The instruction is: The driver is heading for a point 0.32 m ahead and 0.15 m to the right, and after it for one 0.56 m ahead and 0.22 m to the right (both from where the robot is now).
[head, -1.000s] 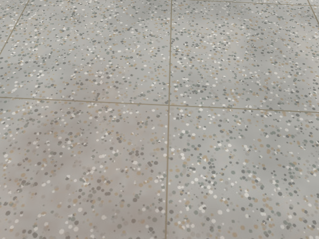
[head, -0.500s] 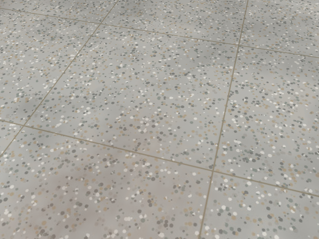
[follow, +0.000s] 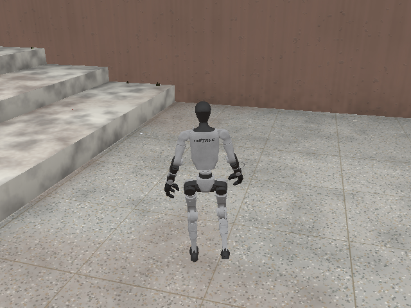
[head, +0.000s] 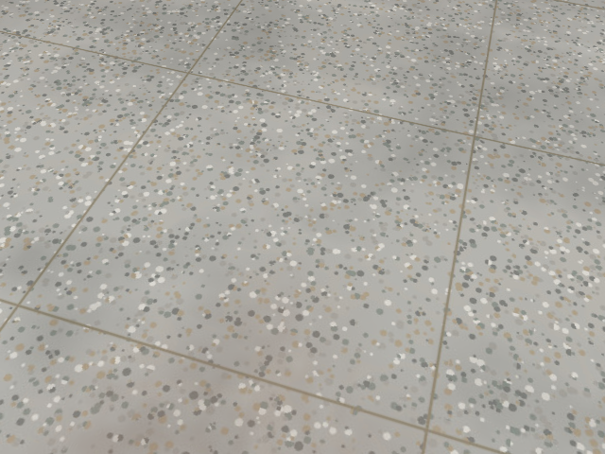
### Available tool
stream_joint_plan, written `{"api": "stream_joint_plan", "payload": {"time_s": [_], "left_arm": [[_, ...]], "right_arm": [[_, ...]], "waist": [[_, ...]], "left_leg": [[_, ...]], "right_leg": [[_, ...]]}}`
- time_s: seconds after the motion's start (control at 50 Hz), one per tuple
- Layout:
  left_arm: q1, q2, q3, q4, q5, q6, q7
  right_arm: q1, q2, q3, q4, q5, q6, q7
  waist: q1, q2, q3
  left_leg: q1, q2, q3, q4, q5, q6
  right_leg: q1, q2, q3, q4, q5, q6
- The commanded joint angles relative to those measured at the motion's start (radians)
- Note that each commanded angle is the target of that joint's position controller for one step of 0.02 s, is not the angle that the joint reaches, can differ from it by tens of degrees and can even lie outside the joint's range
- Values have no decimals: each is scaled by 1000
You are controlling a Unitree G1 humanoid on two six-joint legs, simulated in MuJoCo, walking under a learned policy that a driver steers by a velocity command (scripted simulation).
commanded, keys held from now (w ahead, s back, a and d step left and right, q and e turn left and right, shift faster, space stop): w+e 0.66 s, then no key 0.34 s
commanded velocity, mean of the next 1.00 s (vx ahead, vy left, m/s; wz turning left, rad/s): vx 0.42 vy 0.00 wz -0.42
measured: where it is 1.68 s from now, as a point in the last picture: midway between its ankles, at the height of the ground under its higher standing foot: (371, 413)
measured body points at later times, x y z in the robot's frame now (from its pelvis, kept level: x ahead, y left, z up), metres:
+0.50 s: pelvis +0.27 -0.07 -0.01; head +0.31 -0.08 +0.44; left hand +0.50 +0.15 -0.11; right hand +0.28 -0.36 -0.13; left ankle +0.17 +0.10 -0.64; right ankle +0.32 -0.15 -0.74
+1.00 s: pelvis +0.52 -0.09 -0.01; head +0.56 -0.10 +0.44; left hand +0.73 +0.12 -0.13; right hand +0.56 -0.39 -0.11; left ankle +0.65 -0.04 -0.74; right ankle +0.39 -0.19 -0.68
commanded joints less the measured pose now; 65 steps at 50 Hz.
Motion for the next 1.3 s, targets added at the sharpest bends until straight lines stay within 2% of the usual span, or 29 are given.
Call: {"api": "stream_joint_plan", "payload": {"time_s": [0.02,0.1,0.18,0.28,0.34,0.38,0.4,0.42,0.44,0.46,0.5,0.52,0.58,0.68,0.76,0.82,0.84,0.86,0.88,0.9,0.94,0.98,1.02,1.06,1.12,1.16,1.18,1.22,1.3], "left_arm": [[20,58,22,-58,2,14,5],[-50,41,25,-89,8,25,5],[-175,14,12,-129,12,15,-19],[-312,10,5,-213,11,16,-49],[-273,45,24,-238,10,21,-62],[-43,123,70,-193,6,26,-51],[116,205,104,-160,6,37,-30],[89,300,116,-167,-2,32,-22],[127,215,92,-189,6,21,-23],[91,168,78,-184,14,12,-22],[-39,113,61,-205,12,7,-19],[-75,94,53,-224,26,6,-14],[-88,113,58,-231,21,3,-1],[-28,147,70,-205,12,17,24],[46,126,64,-164,11,34,32],[-3,97,56,-171,20,41,38],[1,64,45,-185,29,38,37],[109,19,27,-187,39,32,35],[237,31,21,-158,23,32,30],[215,108,37,-140,10,45,29],[42,121,45,-162,12,85,41],[19,77,38,-170,24,111,48],[44,31,25,-149,32,109,52],[39,22,19,-137,35,101,50],[32,19,19,-118,43,102,42],[-30,66,22,-154,64,103,45],[-58,126,38,-139,52,104,46],[-72,46,21,-136,56,87,41],[-56,38,18,-119,45,57,42]], "right_arm": [[24,-101,-33,-19,-7,-32,1],[41,-126,-45,25,-15,-45,-12],[63,-154,-49,52,-6,-37,-26],[148,-187,-62,104,14,0,-34],[131,-222,-72,101,21,26,-46],[106,-234,-72,91,24,42,-57],[117,-205,-58,73,9,33,-61],[223,-50,-9,23,-22,1,-37],[114,-131,-19,16,14,-41,-19],[11,-172,-31,-19,49,-63,-10],[-6,-163,-31,-14,13,-72,-21],[16,-170,-38,-11,2,-61,-22],[32,-135,-33,-16,-9,-28,-23],[-151,-83,-8,-62,-8,-27,-15],[-184,-117,-20,-74,-4,-41,2],[-77,-139,-37,-45,-20,-52,4],[-22,-174,-44,-40,-36,-59,0],[43,-230,-51,-44,-59,-57,-5],[96,-199,-50,-13,-36,-34,2],[86,-158,-38,-16,-3,-18,8],[-40,-92,-9,-29,-8,4,7],[-130,-88,-2,-24,-21,18,5],[-143,-102,-9,-11,-26,24,0],[-117,-110,-12,9,-16,28,-7],[-131,-98,-2,26,1,41,-10],[-92,-60,14,49,-11,40,-4],[-58,-70,8,50,-14,42,-2],[-90,-82,6,60,-13,45,-9],[-60,-68,8,96,-10,46,-17]], "waist": [[-8,144,-34],[-9,96,4],[-54,77,38],[-99,66,76],[-48,117,10],[86,119,-121],[153,25,-218],[24,-222,-304],[107,-101,-403],[118,-60,-258],[28,46,-106],[-8,22,-89],[-40,16,-58],[27,-29,-15],[50,-59,-53],[-22,-75,-90],[-44,-31,-154],[-23,158,-292],[-13,342,-430],[-26,229,-392],[-29,109,-185],[17,160,-93],[23,198,-101],[10,187,-152],[30,154,-144],[4,83,-85],[-52,-41,-33],[-25,-37,-1],[-24,-18,-36]], "left_leg": [[152,269,-238,-299,89,160],[166,262,-92,-333,231,154],[189,239,33,-350,253,118],[389,298,81,-277,366,102],[450,304,123,-106,800,68],[363,263,160,221,930,26],[123,219,159,518,636,-17],[-349,0,65,867,-363,-81],[-463,-8,-153,962,-416,-63],[-531,42,-162,933,-320,-40],[-436,112,-148,752,-198,-41],[-363,130,-155,714,-168,-51],[-299,128,-124,583,-123,-101],[-198,52,-88,187,224,-130],[-140,16,-108,63,297,-93],[-24,20,-100,-19,310,-31],[124,90,-137,-14,550,2],[426,300,-338,71,899,126],[569,448,-595,39,843,266],[502,424,-638,-16,514,251],[259,332,-477,-92,224,181],[44,248,-351,-161,130,140],[-15,197,-255,-164,223,140],[24,211,-244,-146,258,159],[-26,189,-226,-138,-12,121],[-97,128,-199,-117,-266,21],[-59,56,-124,-104,-266,-17],[25,50,-108,-48,-171,-31],[53,51,-99,-3,10,-12]], "right_leg": [[-178,-81,59,3,102,14],[-254,-72,90,-137,282,33],[-211,-53,13,-375,465,18],[-285,-34,-48,-504,370,-27],[-159,43,-132,-512,215,-79],[170,122,-155,-574,219,-140],[484,21,35,-605,238,-200],[830,-238,602,-677,107,-398],[882,-282,779,-807,22,-418],[784,-250,624,-831,97,-363],[494,-168,416,-846,297,-304],[399,-145,369,-868,378,-301],[248,-110,287,-910,483,-305],[143,-15,170,-883,420,-218],[255,-50,222,-763,483,-165],[316,-44,252,-603,564,-115],[280,17,224,-476,512,-73],[90,101,181,-212,134,-12],[-53,157,142,22,-363,40],[-104,111,178,104,-337,54],[-133,54,119,84,-229,78],[-9,6,75,-112,-164,82],[113,20,21,-276,-127,85],[182,19,11,-403,-24,77],[323,35,-15,-623,188,45],[348,-59,95,-708,231,-5],[217,-50,98,-697,47,-40],[123,-21,78,-728,-49,-21],[186,-13,62,-681,187,7]]}}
